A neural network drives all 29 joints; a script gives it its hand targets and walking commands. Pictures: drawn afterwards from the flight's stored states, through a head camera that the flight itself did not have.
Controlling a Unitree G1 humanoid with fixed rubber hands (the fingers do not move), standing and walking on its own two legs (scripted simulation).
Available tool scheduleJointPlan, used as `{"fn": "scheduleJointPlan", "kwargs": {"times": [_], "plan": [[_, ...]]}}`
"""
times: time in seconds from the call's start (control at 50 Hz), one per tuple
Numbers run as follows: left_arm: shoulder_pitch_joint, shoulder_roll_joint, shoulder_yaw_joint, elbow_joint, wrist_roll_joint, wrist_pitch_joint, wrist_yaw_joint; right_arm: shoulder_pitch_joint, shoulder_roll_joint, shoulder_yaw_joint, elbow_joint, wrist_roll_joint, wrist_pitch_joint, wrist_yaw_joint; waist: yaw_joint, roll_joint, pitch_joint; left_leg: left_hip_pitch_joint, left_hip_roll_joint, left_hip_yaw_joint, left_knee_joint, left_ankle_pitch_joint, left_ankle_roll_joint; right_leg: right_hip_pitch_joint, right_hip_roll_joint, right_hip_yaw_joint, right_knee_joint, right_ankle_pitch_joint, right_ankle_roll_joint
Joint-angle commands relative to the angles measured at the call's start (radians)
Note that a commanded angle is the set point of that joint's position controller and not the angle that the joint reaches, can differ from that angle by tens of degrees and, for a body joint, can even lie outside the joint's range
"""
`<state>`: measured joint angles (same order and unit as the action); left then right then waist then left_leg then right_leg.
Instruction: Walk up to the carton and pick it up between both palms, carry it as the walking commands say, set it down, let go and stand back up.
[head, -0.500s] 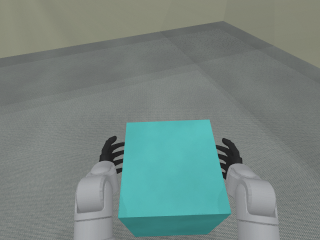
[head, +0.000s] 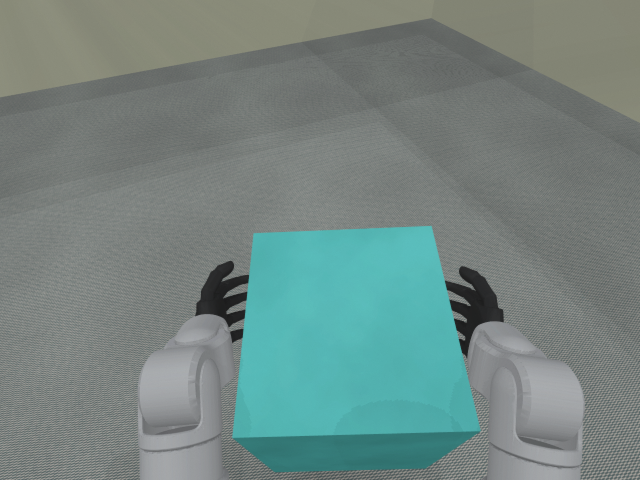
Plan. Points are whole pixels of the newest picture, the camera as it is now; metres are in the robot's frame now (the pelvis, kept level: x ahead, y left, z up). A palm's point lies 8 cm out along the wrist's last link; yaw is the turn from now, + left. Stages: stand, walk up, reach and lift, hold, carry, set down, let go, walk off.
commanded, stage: carry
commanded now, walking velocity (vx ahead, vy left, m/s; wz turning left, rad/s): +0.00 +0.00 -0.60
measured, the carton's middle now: (346, 359) +0.28 +0.00 +0.03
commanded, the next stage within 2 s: none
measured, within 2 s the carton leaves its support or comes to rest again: neither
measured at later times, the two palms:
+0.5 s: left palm (298, 311) +0.31 +0.06 +0.09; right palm (573, 356) +0.26 -0.23 +0.10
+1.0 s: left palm (398, 328) +0.29 -0.06 +0.10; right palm out of the picture +0.16 -0.32 +0.11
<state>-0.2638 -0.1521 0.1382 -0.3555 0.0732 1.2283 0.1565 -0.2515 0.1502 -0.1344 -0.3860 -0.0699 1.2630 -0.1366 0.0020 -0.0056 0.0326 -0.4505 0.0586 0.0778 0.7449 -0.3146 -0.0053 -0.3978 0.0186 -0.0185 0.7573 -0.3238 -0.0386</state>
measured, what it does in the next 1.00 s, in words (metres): steps on the spot, turning right: left foot, then right foot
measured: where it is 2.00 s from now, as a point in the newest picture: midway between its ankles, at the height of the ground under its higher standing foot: outside the picture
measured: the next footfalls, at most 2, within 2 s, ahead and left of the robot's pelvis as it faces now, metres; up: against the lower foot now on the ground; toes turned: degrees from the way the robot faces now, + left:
left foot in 0.20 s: +0.06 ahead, +0.12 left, +0.00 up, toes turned +0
right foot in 0.50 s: +0.03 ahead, -0.16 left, +0.00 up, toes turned -13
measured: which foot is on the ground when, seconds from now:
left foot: up 0.00-0.18, down 0.20-0.52, up 0.54-0.76, down 0.78-1.00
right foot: down 0.00-0.22, up 0.24-0.48, down 0.50-0.80, up 0.82-1.00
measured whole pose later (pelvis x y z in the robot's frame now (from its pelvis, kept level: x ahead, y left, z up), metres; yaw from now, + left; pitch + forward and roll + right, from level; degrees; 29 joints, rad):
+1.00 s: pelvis -0.04 -0.07 +0.01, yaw -25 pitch +3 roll -3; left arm -0.26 -0.15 0.12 -0.45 0.07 1.21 0.16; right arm -0.24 0.15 -0.12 -0.45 -0.05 1.22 -0.13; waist 0.00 -0.02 0.04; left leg -0.40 0.13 0.16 0.75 -0.40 0.03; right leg -0.54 0.00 -0.03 1.02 -0.49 0.05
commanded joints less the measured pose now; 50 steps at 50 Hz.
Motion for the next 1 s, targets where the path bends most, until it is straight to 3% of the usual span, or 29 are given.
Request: {"fn": "scheduleJointPlan", "kwargs": {"times": [0.0,0.04,0.08,0.14,0.16,0.18,0.2,0.26,0.3,0.32,0.36,0.4,0.44,0.46,0.48,0.5,0.54,0.62,0.7,0.72,0.74,0.76,0.78,0.8,0.82,0.84,0.86,0.92,0.98], "plan": [[-0.485,-0.844,-0.652,-0.29,-0.365,0.004,-0.114,-0.479,0.921,0.679,-0.181,0.344,-0.026,0.09,0.011,-0.14,-0.356,-0.139,-0.022,-0.065,0.282,-0.219,-0.049,0.117,-0.311,0.522,-0.412,0.288,-0.118],[-0.583,-0.852,-0.658,-0.311,-0.378,-0.016,-0.12,-0.575,0.909,0.671,-0.218,0.359,-0.045,0.097,0.011,-0.154,-0.401,-0.075,-0.031,-0.046,0.162,-0.163,-0.044,0.178,-0.255,0.426,-0.322,0.471,-0.109],[-0.548,-0.868,-0.642,-0.321,-0.385,-0.026,-0.117,-0.617,0.935,0.706,-0.283,0.39,-0.055,0.094,0.013,-0.26,-0.469,0.008,-0.048,-0.028,0.029,-0.149,-0.049,0.232,-0.23,0.411,-0.255,0.684,-0.082],[-0.395,-0.858,-0.659,-0.271,-0.369,-0.008,-0.109,-0.414,0.908,0.672,-0.206,0.352,-0.034,0.088,-0.001,-0.172,-0.562,0.327,0.008,-0.033,-0.221,0.035,-0.025,0.092,-0.179,0.319,-0.124,0.748,-0.029],[-0.479,-0.853,-0.67,-0.3,-0.371,-0.025,-0.101,-0.463,0.897,0.654,-0.193,0.36,-0.049,0.093,-0.014,-0.031,-0.62,0.518,0.145,-0.133,-0.267,0.319,0.02,-0.044,-0.11,0.213,0.021,0.519,0.017],[-0.577,-0.86,-0.706,-0.347,-0.396,-0.03,-0.102,-0.493,0.888,0.638,-0.183,0.351,-0.057,0.099,-0.009,0.217,-0.593,0.638,0.386,-0.342,-0.282,0.679,0.108,-0.299,0.008,0.065,0.182,0.022,0.067],[-0.576,-0.885,-0.725,-0.378,-0.4,-0.043,-0.104,-0.49,0.908,0.65,-0.216,0.36,-0.075,0.107,0.0,0.286,-0.586,0.647,0.469,-0.364,-0.258,0.809,0.203,-0.362,0.011,0.009,0.32,-0.342,0.072],[-0.583,-0.897,-0.712,-0.361,-0.406,-0.053,-0.107,-0.514,0.934,0.66,-0.235,0.37,-0.085,0.112,0.001,0.157,-0.538,0.599,0.394,-0.197,-0.252,0.743,0.192,-0.347,-0.042,0.012,0.373,-0.237,0.08],[-0.484,-0.894,-0.723,-0.363,-0.404,-0.046,-0.104,-0.452,0.906,0.66,-0.26,0.362,-0.087,0.112,0.004,0.206,-0.548,0.615,0.345,-0.115,-0.183,0.841,0.154,-0.314,-0.035,-0.028,0.24,-0.191,0.087],[-0.571,-0.869,-0.717,-0.364,-0.407,-0.05,-0.103,-0.544,0.873,0.635,-0.275,0.364,-0.097,0.113,0.001,0.295,-0.539,0.624,0.331,-0.086,-0.165,0.867,0.138,-0.287,-0.028,-0.044,0.186,-0.192,0.086],[-0.457,-0.865,-0.729,-0.377,-0.406,-0.043,-0.097,-0.377,0.869,0.626,-0.241,0.336,-0.086,0.106,-0.01,0.275,-0.542,0.623,0.319,-0.057,-0.116,0.879,0.11,-0.22,-0.003,-0.079,0.036,-0.143,0.096],[-0.535,-0.845,-0.719,-0.355,-0.399,-0.045,-0.096,-0.471,0.859,0.624,-0.223,0.339,-0.09,0.107,-0.004,0.303,-0.562,0.598,0.317,-0.018,-0.077,0.807,0.083,-0.132,0.002,-0.08,-0.097,-0.062,0.076],[-0.452,-0.852,-0.702,-0.315,-0.391,-0.035,-0.1,-0.37,0.849,0.628,-0.204,0.319,-0.08,0.094,0.017,0.212,-0.578,0.5,0.264,0.054,0.068,0.74,0.021,0.035,-0.017,-0.012,-0.336,0.144,0.04],[-0.556,-0.827,-0.687,-0.301,-0.401,-0.049,-0.105,-0.505,0.823,0.613,-0.208,0.324,-0.092,0.091,0.029,0.082,-0.576,0.265,0.217,0.079,0.22,0.445,-0.04,0.241,-0.118,0.163,-0.317,0.471,-0.01],[-0.549,-0.805,-0.68,-0.304,-0.394,-0.059,-0.102,-0.463,0.843,0.624,-0.195,0.32,-0.094,0.093,0.011,-0.201,-0.578,-0.047,0.087,0.07,0.326,-0.154,-0.088,0.433,-0.299,0.449,-0.212,1.124,-0.079],[-0.515,-0.791,-0.681,-0.299,-0.389,-0.052,-0.102,-0.377,0.842,0.626,-0.154,0.325,-0.079,0.095,0.01,-0.322,-0.526,-0.152,0.002,0.009,0.294,-0.46,-0.098,0.405,-0.347,0.566,-0.206,1.284,-0.129],[-0.42,-0.845,-0.695,-0.33,-0.376,-0.041,-0.115,-0.384,0.89,0.685,-0.215,0.344,-0.083,0.102,0.01,-0.175,-0.487,-0.15,-0.004,-0.043,0.308,-0.378,-0.096,0.349,-0.301,0.484,-0.249,0.91,-0.119],[-0.441,-0.859,-0.665,-0.318,-0.38,-0.065,-0.132,-0.505,0.926,0.735,-0.28,0.382,-0.105,0.095,0.015,-0.267,-0.542,-0.12,-0.018,-0.043,0.214,-0.252,-0.08,0.407,-0.228,0.43,-0.222,0.831,-0.105],[-0.433,-0.824,-0.655,-0.307,-0.357,-0.058,-0.12,-0.526,0.878,0.715,-0.292,0.38,-0.089,0.091,0.021,-0.205,-0.535,0.054,-0.066,-0.047,0.009,-0.24,-0.056,0.269,-0.236,0.523,-0.244,0.759,-0.127],[-0.345,-0.835,-0.675,-0.315,-0.354,-0.046,-0.113,-0.419,0.885,0.715,-0.285,0.376,-0.082,0.093,0.016,-0.164,-0.545,0.195,-0.05,-0.028,-0.135,-0.167,-0.045,0.195,-0.204,0.474,-0.224,0.691,-0.103],[-0.403,-0.839,-0.682,-0.339,-0.366,-0.048,-0.109,-0.424,0.915,0.71,-0.25,0.387,-0.079,0.098,-0.005,-0.108,-0.592,0.398,0.018,-0.047,-0.265,-0.012,-0.023,0.074,-0.162,0.4,-0.133,0.612,-0.052],[-0.39,-0.832,-0.691,-0.322,-0.359,-0.042,-0.104,-0.384,0.883,0.684,-0.225,0.366,-0.077,0.098,-0.015,0.008,-0.613,0.575,0.174,-0.168,-0.344,0.125,0.031,-0.114,-0.08,0.293,-0.017,0.329,0.005],[-0.392,-0.847,-0.699,-0.328,-0.369,-0.04,-0.108,-0.385,0.858,0.676,-0.229,0.353,-0.083,0.098,-0.002,0.285,-0.579,0.663,0.451,-0.382,-0.351,0.461,0.13,-0.33,0.068,0.078,0.2,-0.223,0.066],[-0.514,-0.821,-0.705,-0.341,-0.371,-0.046,-0.107,-0.454,0.864,0.666,-0.194,0.354,-0.087,0.107,0.003,0.269,-0.544,0.611,0.527,-0.369,-0.319,0.645,0.204,-0.355,0.01,0.036,0.384,-0.342,0.055],[-0.42,-0.85,-0.709,-0.318,-0.368,-0.037,-0.11,-0.418,0.877,0.683,-0.257,0.365,-0.087,0.109,0.005,0.199,-0.532,0.588,0.508,-0.289,-0.292,0.669,0.222,-0.354,-0.019,0.041,0.461,-0.285,0.069],[-0.676,-0.834,-0.716,-0.293,-0.393,-0.057,-0.101,-0.624,0.853,0.647,-0.204,0.358,-0.099,0.104,0.007,0.14,-0.495,0.558,0.463,-0.215,-0.301,0.694,0.21,-0.362,-0.019,0.024,0.505,-0.237,0.076],[-0.435,-0.869,-0.736,-0.324,-0.398,-0.039,-0.109,-0.377,0.869,0.651,-0.241,0.342,-0.087,0.106,0.009,0.114,-0.487,0.568,0.422,-0.157,-0.28,0.71,0.193,-0.364,-0.043,0.006,0.474,-0.193,0.085],[-0.518,-0.85,-0.727,-0.303,-0.397,-0.04,-0.102,-0.45,0.832,0.619,-0.215,0.324,-0.091,0.102,0.011,0.236,-0.483,0.66,0.328,-0.023,-0.196,0.838,0.128,-0.37,-0.042,-0.028,0.369,-0.169,0.098],[-0.563,-0.844,-0.756,-0.339,-0.397,-0.044,-0.084,-0.414,0.835,0.596,-0.172,0.316,-0.093,0.103,0.0,0.256,-0.5,0.659,0.354,-0.032,-0.187,0.873,0.127,-0.35,-0.027,-0.073,0.323,-0.177,0.092]]}}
